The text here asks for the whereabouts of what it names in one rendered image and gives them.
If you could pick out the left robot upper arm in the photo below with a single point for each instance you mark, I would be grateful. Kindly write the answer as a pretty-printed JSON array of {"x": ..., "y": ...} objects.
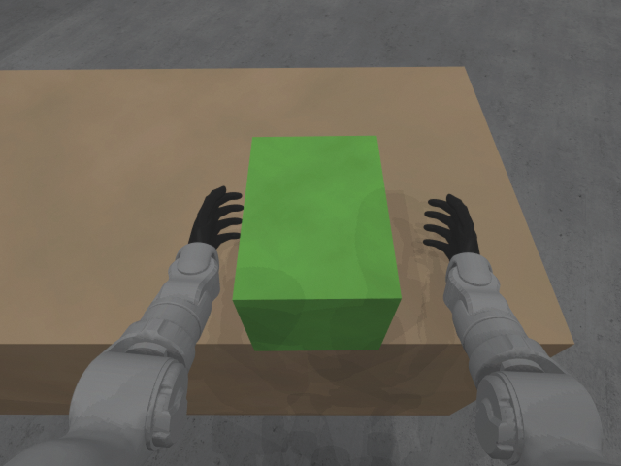
[{"x": 128, "y": 406}]

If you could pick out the robot right hand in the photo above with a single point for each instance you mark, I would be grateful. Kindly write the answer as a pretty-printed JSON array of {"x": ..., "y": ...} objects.
[{"x": 461, "y": 237}]

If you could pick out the pedestal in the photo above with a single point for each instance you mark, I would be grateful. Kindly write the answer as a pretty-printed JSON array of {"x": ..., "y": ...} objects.
[{"x": 103, "y": 173}]

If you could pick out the robot left forearm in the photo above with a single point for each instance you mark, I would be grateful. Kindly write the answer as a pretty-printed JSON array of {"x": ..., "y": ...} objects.
[{"x": 174, "y": 321}]

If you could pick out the robot left hand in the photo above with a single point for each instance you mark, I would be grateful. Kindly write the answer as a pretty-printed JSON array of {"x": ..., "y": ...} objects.
[{"x": 207, "y": 224}]

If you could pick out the carton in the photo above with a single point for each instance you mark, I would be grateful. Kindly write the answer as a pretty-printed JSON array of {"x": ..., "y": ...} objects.
[{"x": 316, "y": 266}]

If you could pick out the right robot upper arm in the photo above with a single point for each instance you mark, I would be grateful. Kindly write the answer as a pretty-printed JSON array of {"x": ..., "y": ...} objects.
[{"x": 537, "y": 419}]

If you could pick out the robot right forearm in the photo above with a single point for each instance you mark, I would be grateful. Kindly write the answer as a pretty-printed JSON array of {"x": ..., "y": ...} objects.
[{"x": 489, "y": 332}]

